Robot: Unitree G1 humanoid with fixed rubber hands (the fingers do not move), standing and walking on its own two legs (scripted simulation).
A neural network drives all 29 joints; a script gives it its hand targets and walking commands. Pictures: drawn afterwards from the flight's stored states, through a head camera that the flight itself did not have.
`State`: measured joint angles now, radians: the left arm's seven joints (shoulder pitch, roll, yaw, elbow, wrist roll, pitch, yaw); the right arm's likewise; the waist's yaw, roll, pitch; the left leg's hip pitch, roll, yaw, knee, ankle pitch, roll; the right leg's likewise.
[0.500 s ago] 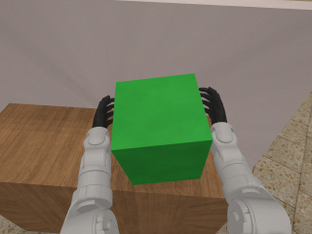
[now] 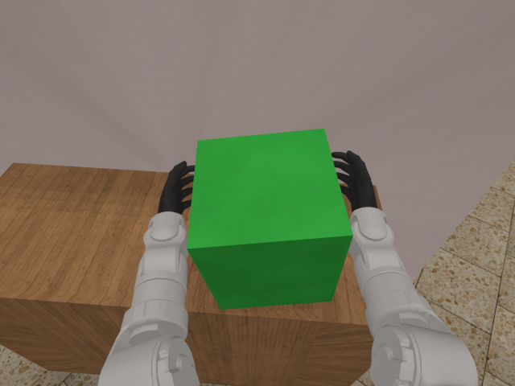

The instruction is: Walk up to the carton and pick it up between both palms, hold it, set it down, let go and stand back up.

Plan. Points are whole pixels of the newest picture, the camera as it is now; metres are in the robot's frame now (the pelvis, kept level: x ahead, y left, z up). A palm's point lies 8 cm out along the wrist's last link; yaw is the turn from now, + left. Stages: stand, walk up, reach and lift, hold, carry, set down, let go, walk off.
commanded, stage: set down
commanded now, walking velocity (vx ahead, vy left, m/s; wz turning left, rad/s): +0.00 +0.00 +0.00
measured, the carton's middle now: (268, 225) +0.39 +0.02 +0.02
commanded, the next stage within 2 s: none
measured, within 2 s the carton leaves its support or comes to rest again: rests again in 1.82 s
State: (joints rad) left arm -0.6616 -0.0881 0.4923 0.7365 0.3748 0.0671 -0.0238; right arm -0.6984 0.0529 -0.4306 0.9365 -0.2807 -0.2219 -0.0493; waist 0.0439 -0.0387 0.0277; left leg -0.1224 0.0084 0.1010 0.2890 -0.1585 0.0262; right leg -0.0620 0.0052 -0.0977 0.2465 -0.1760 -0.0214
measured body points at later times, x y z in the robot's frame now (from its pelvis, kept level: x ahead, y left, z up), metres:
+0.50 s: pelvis +0.00 -0.01 +0.00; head +0.03 +0.01 +0.45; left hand +0.39 +0.18 +0.05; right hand +0.41 -0.12 +0.08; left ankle +0.00 +0.10 -0.75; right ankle -0.03 -0.10 -0.75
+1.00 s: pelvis -0.01 +0.00 +0.00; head +0.03 +0.02 +0.45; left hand +0.38 +0.18 +0.04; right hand +0.40 -0.13 +0.07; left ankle +0.00 +0.10 -0.75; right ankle -0.03 -0.10 -0.75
